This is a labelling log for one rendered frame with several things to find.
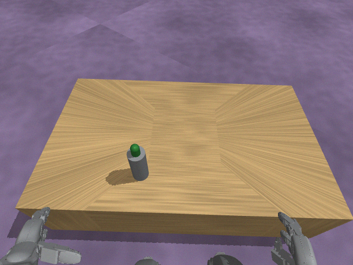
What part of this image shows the bottle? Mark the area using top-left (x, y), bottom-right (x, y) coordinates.
top-left (127, 144), bottom-right (149, 181)

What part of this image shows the left robot hand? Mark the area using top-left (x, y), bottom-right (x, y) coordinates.
top-left (15, 207), bottom-right (82, 264)

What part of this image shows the right robot hand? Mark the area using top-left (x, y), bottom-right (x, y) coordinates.
top-left (271, 212), bottom-right (317, 265)

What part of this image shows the left robot arm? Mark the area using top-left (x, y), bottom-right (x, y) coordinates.
top-left (0, 241), bottom-right (39, 265)

